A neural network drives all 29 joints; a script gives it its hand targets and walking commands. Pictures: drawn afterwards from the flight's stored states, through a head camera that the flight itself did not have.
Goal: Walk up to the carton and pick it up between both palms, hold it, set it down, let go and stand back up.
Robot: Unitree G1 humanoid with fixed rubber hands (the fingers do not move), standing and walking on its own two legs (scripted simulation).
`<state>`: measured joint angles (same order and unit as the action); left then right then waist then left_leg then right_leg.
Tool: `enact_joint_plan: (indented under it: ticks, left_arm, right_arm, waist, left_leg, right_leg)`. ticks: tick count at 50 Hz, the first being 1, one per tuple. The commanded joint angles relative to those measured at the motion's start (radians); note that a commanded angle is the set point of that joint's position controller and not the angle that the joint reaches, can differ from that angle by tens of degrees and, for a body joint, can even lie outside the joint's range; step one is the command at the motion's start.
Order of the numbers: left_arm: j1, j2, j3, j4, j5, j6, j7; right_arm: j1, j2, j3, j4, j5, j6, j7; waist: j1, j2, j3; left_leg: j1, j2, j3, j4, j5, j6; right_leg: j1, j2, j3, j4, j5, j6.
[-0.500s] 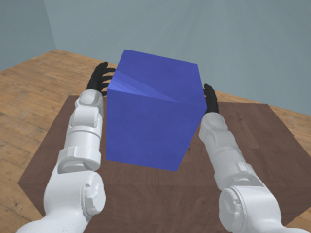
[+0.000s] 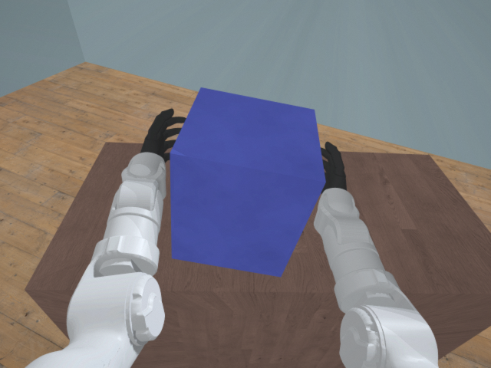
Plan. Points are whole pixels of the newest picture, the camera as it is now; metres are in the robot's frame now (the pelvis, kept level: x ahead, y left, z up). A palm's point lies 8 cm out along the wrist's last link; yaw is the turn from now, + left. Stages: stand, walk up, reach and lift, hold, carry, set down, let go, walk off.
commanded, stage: set down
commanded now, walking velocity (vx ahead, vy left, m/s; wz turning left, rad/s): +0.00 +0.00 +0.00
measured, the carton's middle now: (242, 185) +0.43 -0.01 +0.10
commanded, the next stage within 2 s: none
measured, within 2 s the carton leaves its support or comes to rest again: rests again in 1.16 s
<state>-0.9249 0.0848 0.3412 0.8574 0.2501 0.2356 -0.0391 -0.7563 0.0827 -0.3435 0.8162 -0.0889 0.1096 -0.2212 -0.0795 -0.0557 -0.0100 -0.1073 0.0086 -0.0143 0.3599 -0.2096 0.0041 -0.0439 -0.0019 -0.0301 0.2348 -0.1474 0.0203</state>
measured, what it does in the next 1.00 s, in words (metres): stands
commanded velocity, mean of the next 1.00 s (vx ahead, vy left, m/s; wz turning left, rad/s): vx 0.00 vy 0.00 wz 0.00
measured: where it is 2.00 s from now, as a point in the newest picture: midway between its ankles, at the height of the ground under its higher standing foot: outside the picture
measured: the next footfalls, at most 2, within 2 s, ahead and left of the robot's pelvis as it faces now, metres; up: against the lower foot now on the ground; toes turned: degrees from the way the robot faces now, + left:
none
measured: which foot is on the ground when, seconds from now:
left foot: down 0.00-1.00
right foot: down 0.00-1.00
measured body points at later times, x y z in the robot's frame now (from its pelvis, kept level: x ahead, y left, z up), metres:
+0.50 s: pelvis +0.00 +0.00 +0.00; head +0.00 +0.03 +0.45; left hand +0.45 +0.14 +0.14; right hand +0.39 -0.16 +0.11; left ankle -0.01 +0.11 -0.75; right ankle -0.01 -0.13 -0.75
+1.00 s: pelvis +0.00 +0.00 +0.00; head +0.02 +0.03 +0.45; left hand +0.45 +0.13 +0.11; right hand +0.39 -0.17 +0.09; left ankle -0.01 +0.11 -0.75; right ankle -0.01 -0.13 -0.75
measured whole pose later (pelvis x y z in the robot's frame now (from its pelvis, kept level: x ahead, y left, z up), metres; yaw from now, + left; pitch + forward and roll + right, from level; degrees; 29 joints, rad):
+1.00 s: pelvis +0.00 +0.00 +0.00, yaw +0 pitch +2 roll -1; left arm -0.91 0.07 0.40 1.03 0.28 0.05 -0.06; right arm -0.68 0.18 -0.54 0.80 -0.30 -0.06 -0.18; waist -0.06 -0.04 -0.02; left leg -0.19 0.01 -0.01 0.35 -0.20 0.01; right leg -0.14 -0.01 -0.02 0.24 -0.14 0.02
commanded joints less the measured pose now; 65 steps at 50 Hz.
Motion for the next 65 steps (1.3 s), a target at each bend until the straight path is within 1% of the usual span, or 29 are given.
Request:
enact_joint_plan:
  ticks: [1, 5, 6, 7, 9, 13, 15, 17, 22, 24, 25, 26, 27, 28, 33, 37, 38, 41, 42, 44, 45, 50, 52, 54, 57, 59, 61, 63, 65]
  left_arm:
    - [-0.558, -0.646, -0.296, -0.045, -0.075, -0.04, -0.166]
    - [-0.602, -0.646, -0.306, -0.086, -0.072, -0.06, -0.165]
    - [-0.602, -0.632, -0.291, -0.062, -0.068, -0.062, -0.167]
    - [-0.585, -0.635, -0.281, -0.052, -0.057, -0.062, -0.17]
    - [-0.576, -0.634, -0.276, -0.028, -0.058, -0.062, -0.173]
    - [-0.582, -0.612, -0.27, -0.026, -0.066, -0.082, -0.179]
    - [-0.595, -0.626, -0.276, -0.022, -0.068, -0.093, -0.175]
    - [-0.583, -0.616, -0.264, -0.012, -0.06, -0.102, -0.172]
    - [-0.571, -0.599, -0.219, 0.034, -0.038, -0.114, -0.185]
    - [-0.555, -0.594, -0.211, 0.065, -0.036, -0.119, -0.189]
    - [-0.57, -0.598, -0.22, 0.058, -0.038, -0.127, -0.189]
    - [-0.568, -0.593, -0.204, 0.059, -0.034, -0.136, -0.188]
    - [-0.567, -0.598, -0.209, 0.069, -0.033, -0.14, -0.188]
    - [-0.551, -0.587, -0.192, 0.064, -0.022, -0.143, -0.189]
    - [-0.571, -0.598, -0.214, 0.054, -0.021, -0.169, -0.178]
    - [-0.565, -0.599, -0.204, 0.055, -0.001, -0.179, -0.177]
    - [-0.575, -0.607, -0.218, 0.045, -0.01, -0.184, -0.178]
    - [-0.563, -0.588, -0.179, 0.082, 0.006, -0.2, -0.177]
    - [-0.567, -0.59, -0.19, 0.085, 0.003, -0.206, -0.178]
    - [-0.548, -0.581, -0.165, 0.106, 0.018, -0.213, -0.18]
    - [-0.547, -0.584, -0.169, 0.1, 0.017, -0.216, -0.18]
    - [-0.558, -0.595, -0.174, 0.106, 0.015, -0.245, -0.17]
    - [-0.546, -0.581, -0.156, 0.121, 0.03, -0.251, -0.174]
    - [-0.561, -0.591, -0.169, 0.125, 0.024, -0.261, -0.172]
    - [-0.565, -0.59, -0.157, 0.141, 0.035, -0.28, -0.167]
    - [-0.553, -0.582, -0.142, 0.171, 0.039, -0.285, -0.17]
    - [-0.553, -0.589, -0.147, 0.173, 0.05, -0.29, -0.169]
    - [-0.549, -0.593, -0.147, 0.167, 0.057, -0.297, -0.163]
    - [-0.546, -0.594, -0.134, 0.166, 0.059, -0.303, -0.163]
  right_arm:
    - [-0.896, 0.505, 0.334, -0.32, 0.013, -0.144, 0.162]
    - [-0.862, 0.518, 0.322, -0.294, 0.003, -0.142, 0.165]
    - [-0.845, 0.514, 0.309, -0.267, -0.012, -0.138, 0.166]
    - [-0.844, 0.52, 0.306, -0.275, -0.015, -0.141, 0.169]
    - [-0.852, 0.506, 0.289, -0.278, -0.03, -0.15, 0.172]
    - [-0.828, 0.515, 0.283, -0.286, -0.046, -0.155, 0.174]
    - [-0.844, 0.519, 0.272, -0.296, -0.054, -0.163, 0.179]
    - [-0.829, 0.519, 0.271, -0.281, -0.067, -0.168, 0.182]
    - [-0.808, 0.513, 0.228, -0.265, -0.111, -0.178, 0.19]
    - [-0.808, 0.515, 0.227, -0.265, -0.123, -0.187, 0.192]
    - [-0.799, 0.518, 0.215, -0.251, -0.131, -0.19, 0.192]
    - [-0.801, 0.529, 0.225, -0.267, -0.136, -0.194, 0.195]
    - [-0.787, 0.53, 0.22, -0.252, -0.145, -0.197, 0.196]
    - [-0.767, 0.536, 0.221, -0.245, -0.147, -0.196, 0.197]
    - [-0.759, 0.544, 0.219, -0.238, -0.164, -0.225, 0.207]
    - [-0.709, 0.543, 0.191, -0.174, -0.18, -0.233, 0.21]
    - [-0.724, 0.541, 0.182, -0.196, -0.188, -0.245, 0.21]
    - [-0.73, 0.552, 0.185, -0.191, -0.205, -0.259, 0.214]
    - [-0.727, 0.55, 0.176, -0.187, -0.21, -0.265, 0.214]
    - [-0.703, 0.557, 0.173, -0.177, -0.225, -0.268, 0.215]
    - [-0.694, 0.557, 0.166, -0.169, -0.224, -0.271, 0.216]
    - [-0.704, 0.569, 0.188, -0.182, -0.232, -0.306, 0.22]
    - [-0.686, 0.571, 0.178, -0.168, -0.244, -0.304, 0.219]
    - [-0.692, 0.57, 0.156, -0.161, -0.257, -0.316, 0.221]
    - [-0.699, 0.575, 0.153, -0.164, -0.268, -0.335, 0.223]
    - [-0.683, 0.573, 0.13, -0.138, -0.286, -0.336, 0.221]
    - [-0.663, 0.564, 0.11, -0.113, -0.3, -0.338, 0.224]
    - [-0.655, 0.56, 0.101, -0.098, -0.306, -0.347, 0.226]
    - [-0.646, 0.559, 0.084, -0.088, -0.312, -0.351, 0.229]
  waist:
    - [-0.012, 0.088, -0.614]
    - [-0.015, 0.132, -0.618]
    - [-0.022, 0.121, -0.595]
    - [-0.01, 0.128, -0.592]
    - [-0.013, 0.121, -0.599]
    - [-0.013, 0.112, -0.614]
    - [-0.01, 0.134, -0.646]
    - [-0.007, 0.124, -0.643]
    - [-0.002, 0.102, -0.628]
    - [0.0, 0.089, -0.62]
    - [-0.013, 0.093, -0.627]
    - [0.008, 0.087, -0.644]
    - [-0.005, 0.088, -0.64]
    - [0.003, 0.089, -0.621]
    - [0.008, 0.122, -0.669]
    - [-0.001, 0.132, -0.621]
    - [-0.008, 0.132, -0.653]
    - [0.016, 0.106, -0.645]
    - [0.007, 0.116, -0.66]
    - [0.013, 0.093, -0.638]
    - [0.009, 0.102, -0.647]
    - [0.03, 0.097, -0.678]
    - [0.031, 0.089, -0.651]
    - [0.015, 0.098, -0.66]
    - [0.034, 0.102, -0.689]
    - [0.023, 0.092, -0.657]
    - [0.016, 0.109, -0.637]
    - [0.018, 0.119, -0.653]
    - [0.017, 0.11, -0.638]
  left_leg:
    - [0.178, -0.037, 0.076, 0.026, 0.515, -0.086]
    - [0.175, -0.038, 0.081, 0.029, 0.517, -0.098]
    - [0.166, -0.037, 0.087, 0.017, 0.488, -0.095]
    - [0.16, -0.036, 0.085, 0.016, 0.493, -0.095]
    - [0.157, -0.035, 0.086, 0.01, 0.486, -0.094]
    - [0.125, -0.035, 0.088, 0.012, 0.47, -0.091]
    - [0.135, -0.031, 0.085, 0.022, 0.502, -0.1]
    - [0.15, -0.03, 0.086, 0.031, 0.531, -0.102]
    - [0.104, -0.031, 0.098, 0.001, 0.444, -0.086]
    - [0.108, -0.029, 0.098, 0.007, 0.465, -0.084]
    - [0.116, -0.029, 0.098, 0.008, 0.469, -0.089]
    - [0.101, -0.031, 0.102, 0.005, 0.461, -0.082]
    - [0.102, -0.028, 0.101, 0.004, 0.461, -0.086]
    - [0.098, -0.03, 0.102, 0.004, 0.472, -0.083]
    - [0.117, -0.026, 0.106, 0.021, 0.535, -0.097]
    - [0.142, -0.02, 0.107, 0.021, 0.552, -0.1]
    - [0.142, -0.02, 0.107, 0.027, 0.562, -0.103]
    - [0.089, -0.024, 0.115, 0.014, 0.516, -0.086]
    - [0.077, -0.023, 0.114, 0.012, 0.503, -0.088]
    - [0.046, -0.025, 0.116, -0.002, 0.465, -0.078]
    - [0.048, -0.023, 0.113, -0.006, 0.46, -0.078]
    - [0.068, -0.016, 0.114, 0.014, 0.539, -0.082]
    - [0.04, -0.02, 0.119, 0.002, 0.487, -0.074]
    - [0.038, -0.017, 0.119, 0.0, 0.481, -0.08]
    - [0.034, -0.02, 0.121, -0.001, 0.457, -0.078]
    - [0.02, -0.016, 0.121, -0.005, 0.442, -0.072]
    - [0.033, -0.012, 0.12, -0.008, 0.443, -0.084]
    - [0.062, -0.007, 0.118, 0.005, 0.489, -0.092]
    - [0.067, -0.009, 0.117, 0.0, 0.464, -0.09]
  right_leg:
    - [0.199, 0.057, -0.068, 0.057, 0.454, 0.017]
    - [0.18, 0.048, -0.065, 0.057, 0.434, 0.011]
    - [0.181, 0.048, -0.067, 0.053, 0.417, 0.011]
    - [0.19, 0.048, -0.067, 0.057, 0.424, 0.01]
    - [0.194, 0.05, -0.07, 0.053, 0.413, 0.01]
    - [0.196, 0.041, -0.066, 0.068, 0.447, 0.017]
    - [0.184, 0.045, -0.07, 0.069, 0.429, 0.009]
    - [0.17, 0.045, -0.071, 0.069, 0.444, 0.007]
    - [0.189, 0.039, -0.074, 0.067, 0.416, 0.014]
    - [0.193, 0.043, -0.071, 0.072, 0.433, 0.014]
    - [0.186, 0.043, -0.074, 0.073, 0.446, 0.016]
    - [0.196, 0.039, -0.07, 0.074, 0.439, 0.016]
    - [0.198, 0.04, -0.072, 0.074, 0.449, 0.014]
    - [0.21, 0.038, -0.069, 0.078, 0.474, 0.018]
    - [0.187, 0.04, -0.073, 0.08, 0.471, 0.01]
    - [0.157, 0.041, -0.074, 0.073, 0.443, 0.006]
    - [0.152, 0.042, -0.078, 0.075, 0.452, 0.008]
    - [0.199, 0.035, -0.072, 0.085, 0.474, 0.016]
    - [0.202, 0.03, -0.071, 0.087, 0.489, 0.015]
    - [0.235, 0.028, -0.069, 0.092, 0.499, 0.021]
    - [0.225, 0.026, -0.07, 0.094, 0.494, 0.019]
    - [0.202, 0.032, -0.072, 0.095, 0.507, 0.015]
    - [0.229, 0.024, -0.065, 0.093, 0.508, 0.019]
    - [0.213, 0.026, -0.071, 0.093, 0.496, 0.017]
    - [0.204, 0.025, -0.07, 0.09, 0.475, 0.014]
    - [0.205, 0.024, -0.072, 0.089, 0.464, 0.014]
    - [0.188, 0.029, -0.078, 0.081, 0.426, 0.007]
    - [0.156, 0.032, -0.084, 0.078, 0.412, 0.001]
    - [0.139, 0.034, -0.088, 0.067, 0.385, 0.001]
